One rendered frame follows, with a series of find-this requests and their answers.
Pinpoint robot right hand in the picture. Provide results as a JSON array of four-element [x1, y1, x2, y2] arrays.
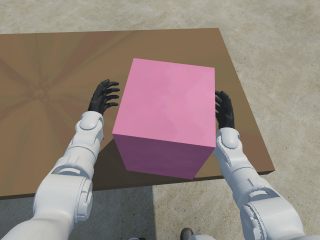
[[215, 90, 235, 129]]

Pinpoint robot left upper arm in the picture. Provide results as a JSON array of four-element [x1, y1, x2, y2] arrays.
[[1, 174, 93, 240]]

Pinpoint left robot forearm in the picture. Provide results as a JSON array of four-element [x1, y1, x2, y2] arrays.
[[33, 111, 104, 216]]

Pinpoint table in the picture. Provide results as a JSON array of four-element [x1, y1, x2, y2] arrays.
[[0, 28, 275, 200]]

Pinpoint robot right upper arm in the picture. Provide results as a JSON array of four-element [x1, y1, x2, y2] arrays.
[[240, 197, 320, 240]]

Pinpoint carton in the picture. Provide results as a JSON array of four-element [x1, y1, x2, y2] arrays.
[[112, 58, 216, 180]]

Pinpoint robot left hand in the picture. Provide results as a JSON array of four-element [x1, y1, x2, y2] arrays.
[[87, 79, 120, 116]]

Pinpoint right robot foot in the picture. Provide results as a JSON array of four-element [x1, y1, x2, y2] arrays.
[[181, 227, 194, 240]]

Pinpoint right robot forearm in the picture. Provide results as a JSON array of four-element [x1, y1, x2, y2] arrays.
[[213, 127, 304, 232]]

